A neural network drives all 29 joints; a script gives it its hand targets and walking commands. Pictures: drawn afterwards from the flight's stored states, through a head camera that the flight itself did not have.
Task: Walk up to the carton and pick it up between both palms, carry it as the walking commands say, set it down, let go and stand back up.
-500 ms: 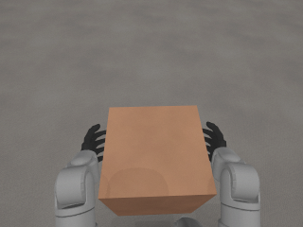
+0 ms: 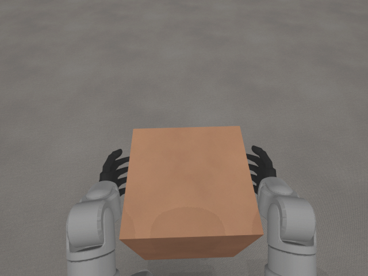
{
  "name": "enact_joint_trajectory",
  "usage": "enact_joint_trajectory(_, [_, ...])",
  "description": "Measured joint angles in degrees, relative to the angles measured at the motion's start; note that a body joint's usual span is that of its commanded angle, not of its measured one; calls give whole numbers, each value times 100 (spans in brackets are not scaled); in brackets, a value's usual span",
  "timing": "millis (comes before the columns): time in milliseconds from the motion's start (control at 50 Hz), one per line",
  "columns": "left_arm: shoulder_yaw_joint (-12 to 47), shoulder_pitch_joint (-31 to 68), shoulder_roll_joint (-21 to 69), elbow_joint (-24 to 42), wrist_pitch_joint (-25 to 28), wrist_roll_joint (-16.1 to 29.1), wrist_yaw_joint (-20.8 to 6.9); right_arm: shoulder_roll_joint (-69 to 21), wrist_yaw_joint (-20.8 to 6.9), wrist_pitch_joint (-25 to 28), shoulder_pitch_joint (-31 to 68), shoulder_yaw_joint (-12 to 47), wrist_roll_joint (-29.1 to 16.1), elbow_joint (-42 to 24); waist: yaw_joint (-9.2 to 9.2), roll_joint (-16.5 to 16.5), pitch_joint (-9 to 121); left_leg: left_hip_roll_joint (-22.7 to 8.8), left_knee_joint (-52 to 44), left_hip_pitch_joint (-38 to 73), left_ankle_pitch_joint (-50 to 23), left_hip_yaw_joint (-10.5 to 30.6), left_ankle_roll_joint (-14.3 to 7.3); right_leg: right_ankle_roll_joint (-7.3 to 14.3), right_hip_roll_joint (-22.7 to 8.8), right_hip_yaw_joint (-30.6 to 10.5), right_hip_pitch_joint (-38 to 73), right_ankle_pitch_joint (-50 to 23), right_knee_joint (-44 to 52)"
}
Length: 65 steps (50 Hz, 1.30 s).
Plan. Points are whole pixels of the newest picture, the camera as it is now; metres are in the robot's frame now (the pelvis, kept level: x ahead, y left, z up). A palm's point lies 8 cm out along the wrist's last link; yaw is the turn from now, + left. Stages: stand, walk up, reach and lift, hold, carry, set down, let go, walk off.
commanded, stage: carry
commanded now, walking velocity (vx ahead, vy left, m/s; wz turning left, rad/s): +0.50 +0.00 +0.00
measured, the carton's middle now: (188, 199) +0.27 +0.00 +0.02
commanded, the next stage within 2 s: none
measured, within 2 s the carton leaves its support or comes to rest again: neither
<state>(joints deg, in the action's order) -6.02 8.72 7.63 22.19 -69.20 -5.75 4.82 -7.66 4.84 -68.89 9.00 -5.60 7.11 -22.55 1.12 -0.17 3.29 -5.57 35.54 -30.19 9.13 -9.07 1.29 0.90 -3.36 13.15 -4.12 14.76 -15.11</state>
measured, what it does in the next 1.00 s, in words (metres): walks ahead: left foot, then right foot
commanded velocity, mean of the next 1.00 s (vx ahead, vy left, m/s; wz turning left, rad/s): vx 0.50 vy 0.00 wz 0.00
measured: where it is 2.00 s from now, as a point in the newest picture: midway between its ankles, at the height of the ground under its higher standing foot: (187, 128)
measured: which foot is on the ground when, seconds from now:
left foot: up 0.00-0.08, down 0.10-0.58, up 0.60-1.00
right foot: down 0.00-0.10, up 0.12-0.52, down 0.54-1.00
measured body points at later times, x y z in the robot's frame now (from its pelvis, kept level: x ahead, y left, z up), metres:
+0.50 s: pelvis +0.32 +0.01 -0.01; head +0.33 +0.02 +0.44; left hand +0.60 +0.15 +0.07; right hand +0.59 -0.16 +0.07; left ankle +0.18 +0.11 -0.75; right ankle +0.45 -0.11 -0.73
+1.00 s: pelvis +0.64 +0.01 -0.02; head +0.64 +0.01 +0.43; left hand +0.92 +0.15 +0.07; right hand +0.92 -0.15 +0.07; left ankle +0.75 +0.11 -0.75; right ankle +0.48 -0.09 -0.75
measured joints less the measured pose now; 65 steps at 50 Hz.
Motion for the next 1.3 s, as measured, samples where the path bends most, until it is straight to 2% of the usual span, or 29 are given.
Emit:
enact_joint_trajectory(60, [42,20,2,2,-84,-44,-3,2,1,-71,-3,-46,-26,-17,-36,-32,104,91,-588,242,-193,-291,-46,-183,-53,-27,387,443,-143])
enact_joint_trajectory(100, [32,52,3,5,-151,-84,-6,-8,-3,-122,73,-84,-43,41,-46,-36,177,171,-948,572,-182,-495,-158,-314,-131,-87,467,950,-679])
enact_joint_trajectory(120, [-25,84,-6,-44,-164,-106,-16,-16,-9,-79,123,-71,-41,182,-74,-151,202,240,-799,595,-240,-568,-362,-324,-293,-139,302,1213,-1268])
enact_joint_trajectory(160, [-142,97,-7,-197,-193,-124,-24,-29,-10,-33,203,-46,-16,486,-131,-229,191,265,-523,634,53,-665,-568,-249,-278,-607,-484,1227,-3051])
enact_joint_trajectory(200, [-159,43,2,-258,-207,-133,-26,-28,-9,-50,179,-30,-8,582,-153,-185,113,261,-701,885,219,-718,-559,-125,-135,-869,-1295,1061,-4381])
enact_joint_trajectory(240, [-106,-8,-7,-219,-197,-134,-27,-16,0,-33,89,-6,-34,513,-188,-147,26,283,-1058,1216,202,-737,-469,-79,-120,-874,-1890,702,-4710])
enact_joint_trajectory(360, [63,-67,-9,85,-64,-125,-13,3,3,84,-47,-21,-125,106,-279,-7,-99,307,-1989,2194,306,-651,-378,-119,-227,-645,-2796,-158,-3280])
enact_joint_trajectory(500, [72,-132,-15,243,-88,-70,12,1,-14,-22,-19,12,-94,-48,-212,48,-31,218,-2040,3251,1107,-545,1,-16,-132,-176,-2635,-939,-1572])
enact_joint_trajectory(540, [67,-73,-10,192,-123,-59,12,-2,-16,-95,13,-22,-66,-69,-215,76,30,111,-1502,3359,1613,-461,137,48,-45,25,-2294,-875,-1218])
enact_joint_trajectory(560, [90,-21,-3,105,-100,-63,11,3,-19,-115,45,-83,-61,-59,-189,167,44,-48,-906,3229,1897,-402,170,188,16,98,-2228,-982,-1324])
enact_joint_trajectory(580, [111,30,3,-17,-73,-82,9,-3,-25,-129,78,-160,-61,-5,-145,252,37,-172,-13,2897,1810,-213,154,316,55,164,-2245,-824,-1588])
enact_joint_trajectory(600, [115,68,7,-128,-75,-96,6,-6,-30,-145,87,-206,-53,61,-110,262,16,-149,1001,2449,1752,86,117,393,60,196,-2214,-623,-1719])
enact_joint_trajectory(640, [115,72,11,-274,-109,-108,6,0,-33,-168,42,-218,-37,169,-63,212,-52,5,2564,1561,1568,474,5,390,60,220,-1966,-441,-1546])
enact_joint_trajectory(680, [109,4,4,-308,-117,-106,8,8,-36,-149,-13,-170,-28,245,-13,158,-112,49,3013,914,1244,532,-65,333,78,203,-1628,-457,-1158])
enact_joint_trajectory(760, [27,-63,-6,-153,-26,-21,14,4,-22,-50,-19,-36,-2,170,54,61,-152,1,2174,167,837,405,-57,291,66,93,-1004,-425,-495])
enact_joint_trajectory(880, [12,-29,-3,9,49,17,1,4,-11,40,-34,6,-2,-21,-20,28,-55,-35,348,-116,47,124,47,66,32,13,-60,-111,81])
enact_joint_trajectory(960, [77,-9,-1,30,-45,-32,-4,7,-7,-46,-53,-50,-38,-80,-68,-3,49,69,-458,113,-227,-219,-22,-160,-19,-9,496,407,20])
enact_joint_trajectory(1000, [75,13,0,46,-114,-68,-4,1,-7,-103,8,-83,-59,-46,-74,-32,104,166,-840,415,-194,-454,-112,-295,-100,-58,628,868,-402])
enact_joint_trajectory(1040, [-34,61,-3,-29,-145,-102,-10,-16,-12,-46,121,-70,-60,206,-101,-182,145,256,-635,504,-224,-592,-462,-308,-355,-207,240,1190,-1683])
enact_joint_trajectory(1060, [-101,68,2,-105,-156,-110,-13,-23,-13,-22,167,-58,-47,361,-123,-213,134,257,-482,515,-48,-640,-560,-262,-361,-489,-210,1177,-2665])
enact_joint_trajectory(1100, [-145,37,-2,-198,-170,-113,-18,-28,-12,-21,177,-35,-25,515,-140,-190,47,244,-573,732,183,-691,-593,-138,-223,-899,-1106,1077,-4261])
enact_joint_trajectory(1120, [-130,12,-5,-208,-168,-114,-19,-23,-12,-15,140,-23,-26,520,-151,-172,-2,242,-734,893,194,-698,-515,-95,-186,-961,-1473,927,-4673])
enact_joint_trajectory(1180, [-45,-47,-11,-102,-115,-111,-18,-4,-2,52,6,7,-69,356,-205,-124,-131,273,-1298,1412,187,-684,-480,-88,-228,-911,-2260,397,-4653])
enact_joint_trajectory(1300, [108,-116,-14,187,-16,-103,27,8,-10,143,-93,-9,-148,19,-232,-18,-184,251,-2157,2437,325,-566,-307,-163,-276,-635,-2944,-477,-3034])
